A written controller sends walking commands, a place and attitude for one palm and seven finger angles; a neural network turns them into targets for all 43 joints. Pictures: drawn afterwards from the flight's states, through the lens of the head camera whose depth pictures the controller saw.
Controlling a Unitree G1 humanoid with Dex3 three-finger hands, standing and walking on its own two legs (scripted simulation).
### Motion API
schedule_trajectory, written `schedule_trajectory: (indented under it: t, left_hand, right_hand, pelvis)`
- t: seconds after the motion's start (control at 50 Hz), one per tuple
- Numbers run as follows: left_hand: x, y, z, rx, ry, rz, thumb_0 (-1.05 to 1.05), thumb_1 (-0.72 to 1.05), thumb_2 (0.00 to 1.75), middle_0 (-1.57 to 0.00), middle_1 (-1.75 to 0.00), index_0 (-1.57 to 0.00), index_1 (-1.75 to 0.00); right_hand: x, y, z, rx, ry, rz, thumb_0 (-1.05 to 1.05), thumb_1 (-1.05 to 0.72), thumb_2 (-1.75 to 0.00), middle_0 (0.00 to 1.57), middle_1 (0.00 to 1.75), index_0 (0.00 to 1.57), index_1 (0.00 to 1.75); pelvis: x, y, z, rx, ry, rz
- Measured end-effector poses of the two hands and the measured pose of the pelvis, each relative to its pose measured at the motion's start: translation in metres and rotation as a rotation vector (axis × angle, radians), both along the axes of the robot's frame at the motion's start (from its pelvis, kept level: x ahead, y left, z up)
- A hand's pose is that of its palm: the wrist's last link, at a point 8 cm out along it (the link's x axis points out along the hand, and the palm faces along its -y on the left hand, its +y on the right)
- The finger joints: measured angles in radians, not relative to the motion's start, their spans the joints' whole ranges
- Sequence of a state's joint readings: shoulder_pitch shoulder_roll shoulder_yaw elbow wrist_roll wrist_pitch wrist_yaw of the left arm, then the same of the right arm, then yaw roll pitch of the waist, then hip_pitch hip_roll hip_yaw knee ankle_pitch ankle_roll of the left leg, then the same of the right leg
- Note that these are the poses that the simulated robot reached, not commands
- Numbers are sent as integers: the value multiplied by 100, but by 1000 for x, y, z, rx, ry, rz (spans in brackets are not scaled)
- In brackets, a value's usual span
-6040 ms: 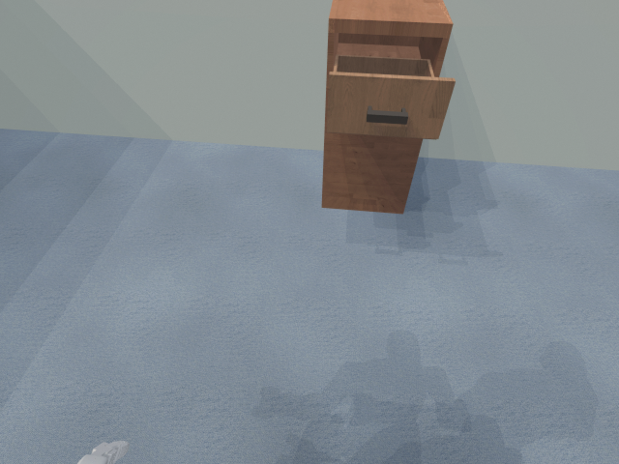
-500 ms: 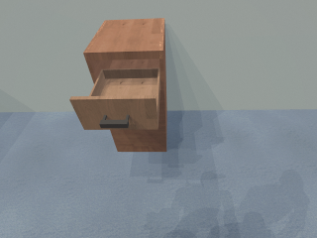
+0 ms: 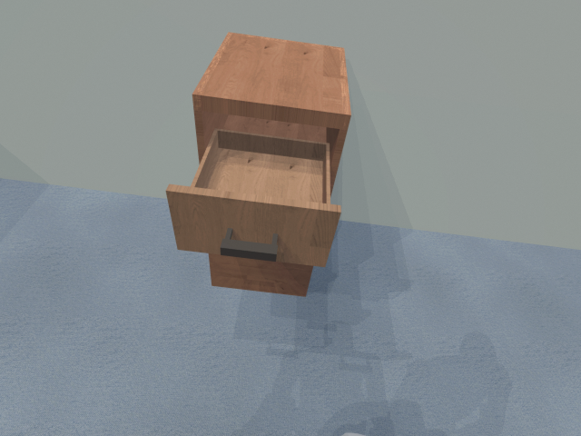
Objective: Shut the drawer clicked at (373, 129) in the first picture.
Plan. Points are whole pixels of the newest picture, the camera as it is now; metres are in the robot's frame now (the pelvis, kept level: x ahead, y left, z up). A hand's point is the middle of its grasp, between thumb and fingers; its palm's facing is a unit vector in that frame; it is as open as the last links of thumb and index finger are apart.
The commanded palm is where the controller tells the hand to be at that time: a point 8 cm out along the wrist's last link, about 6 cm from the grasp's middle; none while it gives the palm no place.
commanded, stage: take the last steps up to it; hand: left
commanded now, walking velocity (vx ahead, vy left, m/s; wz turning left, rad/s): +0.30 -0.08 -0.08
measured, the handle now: (250, 242) +0.49 +0.11 -0.08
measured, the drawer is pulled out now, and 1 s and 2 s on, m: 0.30 0.30 0.30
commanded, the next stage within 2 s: come to a stop and stand still in 0.34 s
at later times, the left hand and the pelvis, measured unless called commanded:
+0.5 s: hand (224, 373) +0.27 +0.12 -0.18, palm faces +0.01 -0.98 -0.19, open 7.3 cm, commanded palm none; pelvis +0.17 -0.04 -0.02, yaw -1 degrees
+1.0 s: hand (196, 427) +0.18 +0.15 -0.19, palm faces +0.00 -0.97 -0.23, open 7.4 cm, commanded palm none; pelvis +0.17 -0.03 -0.01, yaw -4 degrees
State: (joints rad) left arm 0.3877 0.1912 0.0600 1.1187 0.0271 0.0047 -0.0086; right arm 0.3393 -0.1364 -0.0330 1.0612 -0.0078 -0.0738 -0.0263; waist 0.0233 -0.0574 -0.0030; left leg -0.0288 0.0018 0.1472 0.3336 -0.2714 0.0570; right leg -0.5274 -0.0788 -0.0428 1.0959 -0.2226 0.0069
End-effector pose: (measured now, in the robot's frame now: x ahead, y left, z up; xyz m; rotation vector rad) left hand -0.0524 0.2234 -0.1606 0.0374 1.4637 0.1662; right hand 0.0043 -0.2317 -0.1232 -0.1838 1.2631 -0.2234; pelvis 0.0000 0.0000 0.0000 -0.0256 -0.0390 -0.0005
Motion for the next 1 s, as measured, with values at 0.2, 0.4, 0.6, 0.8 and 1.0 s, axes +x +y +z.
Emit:
schedule_trajectory:
  t: [0.2, 0.4, 0.6, 0.8, 1.0]
  left_hand:
    - [174, 0, 4, 26, -212, -107, 0, 91, 90, -19, -30, -20, -30]
    - [317, -45, 0, 52, -379, -189, 0, 91, 90, -19, -30, -20, -30]
    - [300, -38, 13, 116, -236, -132, -1, 94, 90, -20, -30, -21, -30]
    - [272, -20, -3, 76, -129, -65, 0, 91, 90, -20, -30, -20, -30]
    - [228, -23, 8, 106, -24, -90, 0, 91, 90, -20, -30, -20, -30]
  right_hand:
    - [-55, 39, -13, 100, 288, -131, 0, -92, -90, 20, 30, 20, 30]
    - [-21, 27, -36, 181, 444, -219, 0, -91, -90, 21, 30, 21, 30]
    - [173, -27, -39, 97, 57, -88, 0, -92, -90, 20, 29, 20, 30]
    - [238, -18, -29, 51, -34, -9, 1, -94, -90, 20, 29, 20, 30]
    - [233, -22, -31, 84, -44, -4, 0, -93, -90, 20, 30, 21, 30]
  pelvis:
    - [62, -2, -7, 18, 9, -8]
    - [145, -37, -32, 20, 4, -26]
    - [181, -43, -14, 8, 11, -28]
    - [193, -22, -17, 27, -5, -48]
    - [173, -32, -12, 53, 28, -72]
